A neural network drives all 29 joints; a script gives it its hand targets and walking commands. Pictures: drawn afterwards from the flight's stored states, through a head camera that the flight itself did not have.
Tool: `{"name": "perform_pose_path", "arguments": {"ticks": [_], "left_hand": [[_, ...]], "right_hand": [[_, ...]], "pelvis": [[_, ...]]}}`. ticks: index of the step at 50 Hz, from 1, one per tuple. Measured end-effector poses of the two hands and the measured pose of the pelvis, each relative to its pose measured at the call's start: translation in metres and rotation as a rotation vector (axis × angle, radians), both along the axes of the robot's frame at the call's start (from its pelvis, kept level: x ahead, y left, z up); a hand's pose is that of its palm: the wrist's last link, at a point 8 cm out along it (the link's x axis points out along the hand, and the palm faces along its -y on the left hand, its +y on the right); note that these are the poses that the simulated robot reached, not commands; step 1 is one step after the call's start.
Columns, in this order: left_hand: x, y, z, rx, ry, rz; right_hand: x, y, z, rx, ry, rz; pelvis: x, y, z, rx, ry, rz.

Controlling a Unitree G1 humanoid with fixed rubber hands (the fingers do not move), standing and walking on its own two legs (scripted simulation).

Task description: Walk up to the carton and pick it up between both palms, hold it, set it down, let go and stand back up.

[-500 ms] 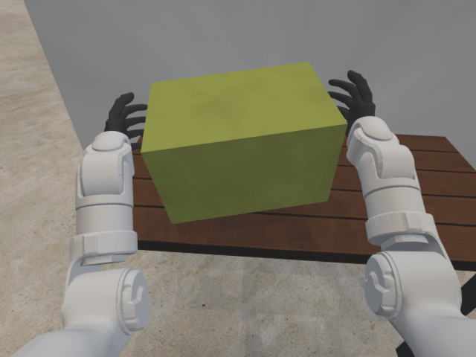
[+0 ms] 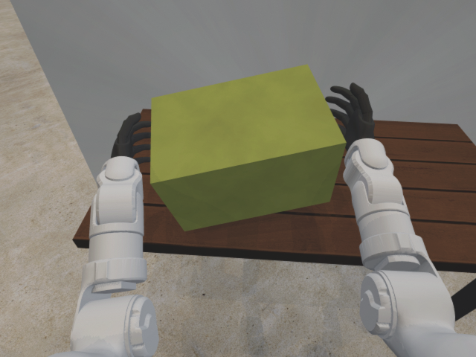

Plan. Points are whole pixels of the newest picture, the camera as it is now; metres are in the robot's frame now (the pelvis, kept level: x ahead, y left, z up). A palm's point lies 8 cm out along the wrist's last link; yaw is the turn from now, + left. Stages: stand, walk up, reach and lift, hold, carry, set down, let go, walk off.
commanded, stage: set down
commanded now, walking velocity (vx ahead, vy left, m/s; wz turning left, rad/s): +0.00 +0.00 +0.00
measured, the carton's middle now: (243, 151) +0.45 -0.01 +0.12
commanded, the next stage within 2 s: none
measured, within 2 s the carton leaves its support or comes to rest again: neither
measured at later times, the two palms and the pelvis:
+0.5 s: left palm (123, 177) +0.36 +0.19 +0.14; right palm (352, 144) +0.39 -0.18 +0.18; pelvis +0.00 +0.00 +0.00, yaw +0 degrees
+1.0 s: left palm (138, 172) +0.39 +0.18 +0.12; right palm (350, 144) +0.42 -0.20 +0.16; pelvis +0.02 +0.00 +0.00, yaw +0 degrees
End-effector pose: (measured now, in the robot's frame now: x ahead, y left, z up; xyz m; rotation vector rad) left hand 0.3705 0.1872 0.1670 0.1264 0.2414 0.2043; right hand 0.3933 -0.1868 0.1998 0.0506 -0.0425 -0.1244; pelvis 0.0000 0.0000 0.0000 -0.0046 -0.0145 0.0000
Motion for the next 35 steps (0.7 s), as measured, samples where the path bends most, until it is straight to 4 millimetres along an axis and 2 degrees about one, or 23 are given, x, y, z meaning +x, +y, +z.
{"name": "perform_pose_path", "arguments": {"ticks": [6,16,21,25,31,35], "left_hand": [[-0.004,0.001,0.002,0.008,-0.03,0.017],[-0.014,0.002,-0.002,-0.031,0.0,0.036],[-0.017,0.004,-0.013,-0.055,0.036,0.05],[-0.015,0.005,-0.023,-0.056,0.057,0.054],[-0.008,0.003,-0.023,-0.037,0.026,0.059],[-0.002,0.001,-0.033,-0.038,0.057,0.054]], "right_hand": [[-0.001,0.002,0.002,0.037,-0.036,0.015],[-0.007,0.002,-0.003,0.024,-0.004,0.034],[-0.005,0.004,-0.009,-0.021,0.035,0.068],[-0.002,0.005,-0.016,-0.053,0.055,0.075],[0.004,0.003,-0.015,-0.063,0.028,0.08],[0.01,0.0,-0.024,-0.067,0.066,0.092]], "pelvis": [[0.004,0.0,0.0,-0.001,0.003,0.0],[-0.002,0.0,0.0,0.0,-0.013,0.0],[-0.005,0.0,0.0,0.0,-0.017,0.0],[-0.005,0.0,0.0,0.0,-0.017,0.0],[0.0,0.0,0.0,0.0,-0.011,0.0],[0.004,0.0,0.0,-0.001,-0.006,0.0]]}}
